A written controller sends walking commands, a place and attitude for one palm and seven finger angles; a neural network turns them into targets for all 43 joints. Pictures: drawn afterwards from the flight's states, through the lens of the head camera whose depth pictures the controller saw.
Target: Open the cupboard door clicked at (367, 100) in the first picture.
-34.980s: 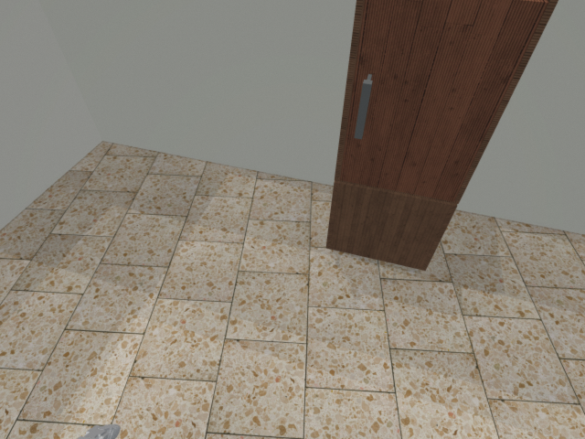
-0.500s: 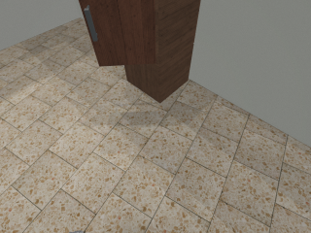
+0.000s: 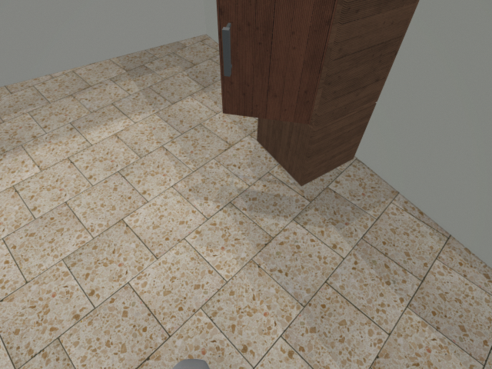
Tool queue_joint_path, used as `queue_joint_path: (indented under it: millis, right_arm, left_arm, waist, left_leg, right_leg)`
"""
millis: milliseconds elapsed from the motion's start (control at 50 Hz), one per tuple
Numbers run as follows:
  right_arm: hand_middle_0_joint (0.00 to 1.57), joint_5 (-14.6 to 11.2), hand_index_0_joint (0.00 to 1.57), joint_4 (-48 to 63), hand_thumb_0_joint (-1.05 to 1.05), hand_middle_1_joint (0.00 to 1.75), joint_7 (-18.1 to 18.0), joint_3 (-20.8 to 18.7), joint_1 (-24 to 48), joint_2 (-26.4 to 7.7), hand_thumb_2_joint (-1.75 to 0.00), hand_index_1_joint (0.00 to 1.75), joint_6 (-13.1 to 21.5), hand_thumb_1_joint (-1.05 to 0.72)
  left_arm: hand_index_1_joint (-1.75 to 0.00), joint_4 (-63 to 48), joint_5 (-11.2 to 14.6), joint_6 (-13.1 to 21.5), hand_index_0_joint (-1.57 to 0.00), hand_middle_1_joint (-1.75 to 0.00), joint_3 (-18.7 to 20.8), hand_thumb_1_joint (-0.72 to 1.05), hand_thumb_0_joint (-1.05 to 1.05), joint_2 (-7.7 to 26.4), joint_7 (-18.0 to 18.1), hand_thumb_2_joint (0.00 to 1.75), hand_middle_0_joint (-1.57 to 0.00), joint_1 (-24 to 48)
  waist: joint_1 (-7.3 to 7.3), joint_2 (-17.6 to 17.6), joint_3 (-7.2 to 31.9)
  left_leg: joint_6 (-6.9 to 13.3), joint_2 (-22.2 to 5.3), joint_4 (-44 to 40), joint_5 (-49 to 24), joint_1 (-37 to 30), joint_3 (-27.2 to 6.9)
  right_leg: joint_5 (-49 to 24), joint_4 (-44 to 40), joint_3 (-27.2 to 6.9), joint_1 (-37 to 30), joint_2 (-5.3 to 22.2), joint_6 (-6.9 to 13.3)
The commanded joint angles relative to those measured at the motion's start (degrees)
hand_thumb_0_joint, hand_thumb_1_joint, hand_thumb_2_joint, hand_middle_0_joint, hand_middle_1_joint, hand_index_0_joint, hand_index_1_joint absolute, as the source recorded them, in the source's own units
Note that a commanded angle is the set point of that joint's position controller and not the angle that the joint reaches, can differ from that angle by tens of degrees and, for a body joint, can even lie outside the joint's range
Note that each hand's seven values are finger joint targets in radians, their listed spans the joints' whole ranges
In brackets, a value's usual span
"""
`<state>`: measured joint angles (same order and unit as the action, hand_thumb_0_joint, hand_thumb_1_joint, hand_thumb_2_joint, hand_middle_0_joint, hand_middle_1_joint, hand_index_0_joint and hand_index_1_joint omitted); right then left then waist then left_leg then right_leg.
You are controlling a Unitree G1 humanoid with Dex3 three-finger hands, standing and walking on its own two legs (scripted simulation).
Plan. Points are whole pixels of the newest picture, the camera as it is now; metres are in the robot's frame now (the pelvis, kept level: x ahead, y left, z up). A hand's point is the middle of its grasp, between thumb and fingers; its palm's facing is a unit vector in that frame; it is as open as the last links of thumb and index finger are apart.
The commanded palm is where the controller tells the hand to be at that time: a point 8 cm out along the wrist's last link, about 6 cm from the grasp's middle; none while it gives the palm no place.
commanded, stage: take the last steps up to it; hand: left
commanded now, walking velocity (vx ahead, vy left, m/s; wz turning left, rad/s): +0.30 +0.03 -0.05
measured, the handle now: (228, 50) +1.11 +0.21 -0.05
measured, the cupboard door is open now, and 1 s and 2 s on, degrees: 47 47 47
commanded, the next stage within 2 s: come to a stop and stand still in 1.32 s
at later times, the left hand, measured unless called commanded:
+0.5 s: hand (177, 279) +0.30 +0.19 -0.17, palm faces -0.09 -0.97 -0.22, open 7.4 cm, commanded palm none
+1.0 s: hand (180, 300) +0.27 +0.18 -0.19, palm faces +0.10 -0.99 -0.12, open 7.3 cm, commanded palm none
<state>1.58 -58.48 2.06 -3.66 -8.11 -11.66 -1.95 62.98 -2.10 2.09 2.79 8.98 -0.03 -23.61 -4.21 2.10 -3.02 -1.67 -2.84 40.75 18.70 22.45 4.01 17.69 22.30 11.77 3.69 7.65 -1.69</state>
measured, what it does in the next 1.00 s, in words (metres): walks ahead: left foot, then right foot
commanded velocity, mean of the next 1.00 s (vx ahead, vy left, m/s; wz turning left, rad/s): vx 0.30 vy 0.02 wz -0.01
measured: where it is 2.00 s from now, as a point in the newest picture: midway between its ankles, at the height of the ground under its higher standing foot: (249, 290)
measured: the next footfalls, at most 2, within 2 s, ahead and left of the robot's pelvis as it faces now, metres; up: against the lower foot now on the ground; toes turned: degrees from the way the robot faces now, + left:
left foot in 0.06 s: +0.09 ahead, +0.15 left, +0.00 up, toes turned +6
right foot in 0.50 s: +0.27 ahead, -0.09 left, +0.00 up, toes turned -11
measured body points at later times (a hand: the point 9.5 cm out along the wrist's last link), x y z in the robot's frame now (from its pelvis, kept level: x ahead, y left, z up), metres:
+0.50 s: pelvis +0.16 +0.02 -0.02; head +0.20 -0.01 +0.43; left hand +0.31 +0.24 -0.15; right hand +0.06 -0.20 -0.18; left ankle +0.05 +0.14 -0.75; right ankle +0.23 -0.08 -0.75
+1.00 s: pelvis +0.36 +0.03 -0.02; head +0.38 +0.05 +0.43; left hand +0.26 +0.23 -0.18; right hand +0.48 -0.20 -0.15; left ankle +0.46 +0.13 -0.74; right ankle +0.23 -0.08 -0.75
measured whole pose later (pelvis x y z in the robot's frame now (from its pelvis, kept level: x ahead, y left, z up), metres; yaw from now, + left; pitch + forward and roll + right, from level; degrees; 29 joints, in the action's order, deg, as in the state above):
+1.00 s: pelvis +0.36 +0.03 -0.02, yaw -1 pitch -1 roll +0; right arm 1.6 -58.5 1.2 -2.6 -4.5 -10.3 1.8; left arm 67.5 -1.3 3.3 1.8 7.8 -0.1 -24.6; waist -3.4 2.1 -3.5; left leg 0.2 -2.1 33.3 11.8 23.5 6.7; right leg 24.4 24.3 9.6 -1.6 3.2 -1.0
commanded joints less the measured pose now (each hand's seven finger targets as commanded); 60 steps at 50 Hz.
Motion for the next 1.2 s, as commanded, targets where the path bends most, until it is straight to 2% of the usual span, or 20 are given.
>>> queue_joint_path:
  millis: [0, 20, 40, 60, 100, 160, 260, 400, 460, 480, 500, 520, 580, 660, 900, 960, 1000, 1040, 1100, 1180]
  right_arm:
    - [0.20, -0.4, 0.20, 1.3, 0.00, 0.30, -0.3, -0.3, -6.3, -2.7, -0.90, 0.30, 3.3, -0.90]
    - [0.20, -0.4, 0.20, -0.6, 0.00, 0.30, -1.1, -1.2, -12.9, -6.0, -0.90, 0.30, 3.8, -0.90]
    - [0.20, 0.5, 0.20, -2.2, 0.00, 0.30, -1.8, -2.7, -20.1, -12.1, -0.90, 0.30, 4.2, -0.90]
    - [0.20, 0.4, 0.20, -2.9, 0.00, 0.30, -2.8, -2.8, -24.3, -14.0, -0.90, 0.30, 3.7, -0.90]
    - [0.20, 0.3, 0.20, -1.0, 0.00, 0.30, -3.3, -1.6, -17.3, -10.3, -0.90, 0.30, 4.0, -0.90]
    - [0.20, -0.1, 0.20, 0.6, 0.00, 0.30, -3.6, 0.3, -11.2, -4.6, -0.90, 0.30, 5.4, -0.90]
    - [0.20, -0.1, 0.20, -1.0, 0.00, 0.30, -3.8, 0.3, -14.2, -4.1, -0.90, 0.30, 6.6, -0.90]
    - [0.20, 0.5, 0.20, -3.4, 0.00, 0.30, -3.6, 0.3, -16.1, -5.9, -0.90, 0.30, 5.7, -0.90]
    - [0.20, 0.0, 0.20, -3.9, 0.00, 0.30, -3.4, 0.4, -15.0, -6.0, -0.90, 0.30, 5.4, -0.90]
    - [0.20, -0.7, 0.20, -3.3, 0.00, 0.30, -2.9, 0.5, -14.8, -4.4, -0.90, 0.30, 5.6, -0.90]
    - [0.20, -1.3, 0.20, -1.7, 0.00, 0.30, -2.6, 0.7, -15.6, -2.2, -0.90, 0.30, 5.7, -0.90]
    - [0.20, -1.1, 0.20, -0.9, 0.00, 0.30, -2.7, 0.3, -11.6, -4.4, -0.90, 0.30, 5.3, -0.90]
    - [0.20, -0.7, 0.20, -1.7, 0.00, 0.30, -2.6, 0.3, -8.3, -0.9, -0.90, 0.30, 4.7, -0.90]
    - [0.20, -0.3, 0.20, -3.5, 0.00, 0.30, -2.0, 0.7, -11.5, 1.5, -0.90, 0.30, 3.2, -0.90]
    - [0.20, -0.5, 0.20, 2.6, 0.00, 0.30, -0.4, 0.6, 4.6, -0.2, -0.90, 0.30, 4.2, -0.90]
    - [0.20, 0.1, 0.20, -1.4, 0.00, 0.30, -1.4, -0.1, -9.1, -3.5, -0.90, 0.30, 5.1, -0.90]
    - [0.20, 0.6, 0.20, -3.5, 0.00, 0.30, -2.8, -2.4, -21.3, -13.8, -0.90, 0.30, 5.4, -0.90]
    - [0.20, -0.1, 0.20, -2.0, 0.00, 0.30, -3.5, -1.4, -15.5, -10.3, -0.90, 0.30, 4.9, -0.90]
    - [0.20, -0.3, 0.20, 0.2, 0.00, 0.30, -3.7, 0.5, -8.4, -4.6, -0.90, 0.30, 5.9, -0.90]
    - [0.20, -0.4, 0.20, -0.6, 0.00, 0.30, -3.8, 0.9, -10.1, -3.4, -0.90, 0.30, 6.6, -0.90]
  left_arm:
    - [-0.30, -1.8, 0.4, 0.8, -0.20, -0.30, 1.8, 0.90, 0.00, 9.3, 0.4, 0.90, -0.20, 2.5]
    - [-0.30, -2.3, 0.6, 0.5, -0.20, -0.30, 1.3, 0.90, 0.00, 7.3, 0.1, 0.90, -0.20, 2.9]
    - [-0.30, -3.9, 1.0, 0.3, -0.20, -0.30, 0.6, 0.90, 0.00, 3.6, -0.2, 0.90, -0.20, 3.1]
    - [-0.30, -6.5, 0.7, 0.4, -0.20, -0.30, 0.2, 0.90, 0.00, 3.5, 0.1, 0.90, -0.20, 7.4]
    - [-0.30, -6.4, 0.6, 0.5, -0.20, -0.30, 0.6, 0.90, 0.00, 3.8, 0.0, 0.90, -0.20, 9.7]
    - [-0.30, -3.8, 0.4, -0.4, -0.20, -0.30, 0.9, 0.90, 0.00, 3.1, -0.8, 0.90, -0.20, 6.2]
    - [-0.30, -5.3, 0.6, -0.9, -0.20, -0.30, 0.8, 0.90, 0.00, 2.2, -1.0, 0.90, -0.20, 9.2]
    - [-0.30, -9.0, 0.9, -0.7, -0.20, -0.30, 0.6, 0.90, 0.00, 3.3, -1.5, 0.90, -0.20, 17.7]
    - [-0.30, -6.0, 0.6, 0.0, -0.20, -0.30, 1.7, 0.90, 0.00, 6.1, -1.3, 0.90, -0.20, 7.2]
    - [-0.30, -3.3, 0.3, 0.9, -0.20, -0.30, 3.0, 0.90, 0.00, 10.5, -0.9, 0.90, -0.20, -1.3]
    - [-0.30, -1.8, 0.8, 1.1, -0.20, -0.30, 4.2, 0.90, 0.00, 16.1, -0.3, 0.90, -0.20, -7.3]
    - [-0.30, -2.1, 1.5, 1.1, -0.20, -0.30, 3.7, 0.90, 0.00, 15.2, 0.3, 0.90, -0.20, -5.6]
    - [-0.30, -4.7, 1.8, 1.8, -0.20, -0.30, 1.5, 0.90, 0.00, 8.2, 0.8, 0.90, -0.20, 4.8]
    - [-0.30, -3.4, 1.3, 3.1, -0.20, -0.30, 0.4, 0.90, 0.00, 4.8, 0.8, 0.90, -0.20, 5.3]
    - [-0.30, 1.5, 0.6, 2.8, -0.20, -0.30, 0.5, 0.90, 0.00, 7.9, 0.8, 0.90, -0.20, -0.6]
    - [-0.30, 1.3, 1.1, 2.4, -0.20, -0.30, 0.7, 0.90, 0.00, 8.2, 0.7, 0.90, -0.20, 1.5]
    - [-0.30, -1.5, 1.9, 2.5, -0.20, -0.30, -0.5, 0.90, 0.00, 3.4, 0.1, 0.90, -0.20, 0.2]
    - [-0.30, -2.7, 1.2, 1.9, -0.20, -0.30, 0.2, 0.90, 0.00, 4.5, 0.6, 0.90, -0.20, 4.8]
    - [-0.30, -1.0, 0.5, 0.3, -0.20, -0.30, 0.3, 0.90, 0.00, 2.3, -0.3, 0.90, -0.20, 2.8]
    - [-0.30, -1.9, 0.5, -0.9, -0.20, -0.30, 0.4, 0.90, 0.00, 0.8, -0.2, 0.90, -0.20, 2.4]
  waist:
    - [5.98, 3.7, -0.8]
    - [8.99, -4.3, 1.7]
    - [11.67, -20.7, 4.2]
    - [12.93, -18.7, 3.7]
    - [8.88, -8.2, 0.6]
    - [4.94, -10.0, -2.7]
    - [4.00, -5.6, -1.3]
    - [5.10, -7.8, -3.6]
    - [-0.53, -2.6, 0.7]
    - [-3.91, 6.3, 6.7]
    - [-4.51, 19.8, 11.2]
    - [-4.48, 12.6, 8.2]
    - [1.25, 2.2, 2.0]
    - [4.51, 4.6, 2.3]
    - [2.26, 4.4, -4.2]
    - [9.10, 0.2, 2.0]
    - [11.65, -19.8, 12.8]
    - [9.03, -9.2, 7.4]
    - [4.46, -7.0, 0.0]
    - [2.98, -5.8, 1.6]
  left_leg:
    - [0.6, 3.2, -13.4, -4.3, -17.9, 5.2]
    - [1.5, -0.2, -15.6, -0.1, -26.9, 0.5]
    - [6.0, -14.2, -23.4, 7.7, -31.8, -21.0]
    - [10.5, -20.4, -29.5, 6.3, -30.1, -29.4]
    - [11.5, -19.2, -29.7, 4.0, -20.8, -24.3]
    - [9.5, -14.3, -31.5, -5.5, -14.2, -12.5]
    - [11.4, -13.4, -30.5, -22.6, -17.7, -5.7]
    - [10.2, -13.2, -26.8, -21.4, -16.1, -3.5]
    - [7.0, -8.8, -12.2, -21.9, -9.9, 0.2]
    - [4.5, -3.5, 3.0, -15.0, -0.8, 4.1]
    - [2.1, 3.7, 21.3, 14.4, 10.6, 5.1]
    - [2.5, 1.3, 29.8, 14.5, 13.9, -2.2]
    - [1.4, -3.6, 29.5, 1.4, 12.5, -5.1]
    - [-0.4, -3.7, 21.1, -3.3, 8.9, -2.5]
    - [1.3, -0.7, -3.5, -5.1, 5.0, 1.8]
    - [3.1, 2.5, -13.4, -9.2, -17.0, 3.7]
    - [13.2, -20.1, -19.4, -20.0, -35.7, -26.5]
    - [13.8, -19.8, -24.0, -16.4, -24.5, -21.4]
    - [10.1, -14.9, -29.2, -9.8, -9.6, -12.0]
    - [11.1, -13.3, -30.6, -17.3, -10.6, -7.2]
  right_leg:
    - [4.2, -2.6, -6.1, 14.1, 8.1, 5.2]
    - [5.5, 7.6, -3.6, 20.0, 4.9, 3.7]
    - [14.8, 25.6, 1.3, 30.1, -2.5, 0.6]
    - [17.7, 37.9, -4.7, 35.6, -3.9, 1.4]
    - [9.7, 46.5, -9.1, 35.7, 0.0, 2.7]
    - [0.3, 45.0, -10.7, 31.8, 0.9, 1.9]
    - [-4.2, 35.5, -9.7, 31.1, 0.1, 1.1]
    - [-3.8, 16.8, -5.6, 21.1, -3.0, 2.2]
    - [-6.9, 8.9, -4.9, 2.0, -5.5, 3.6]
    - [-5.1, 5.1, -15.7, -11.9, 2.9, 6.8]
    - [-9.0, -3.6, -37.1, -19.9, 17.8, 13.1]
    - [-10.1, -6.4, -38.2, -15.4, 18.8, 14.9]
    - [-21.8, -6.7, -23.1, -2.0, 12.7, 10.7]
    - [-28.0, -8.9, -12.6, 1.7, 8.4, 9.3]
    - [-26.6, -7.4, -11.8, -0.8, 10.9, 9.7]
    - [-33.1, 10.9, -5.9, 5.7, 5.8, 6.5]
    - [14.2, 42.2, -3.4, 26.4, -5.9, 2.4]
    - [11.2, 51.8, -10.2, 29.8, -2.4, 3.5]
    - [1.7, 48.4, -11.6, 26.3, 0.4, 2.1]
    - [-2.0, 41.6, -10.9, 26.2, -0.1, 1.3]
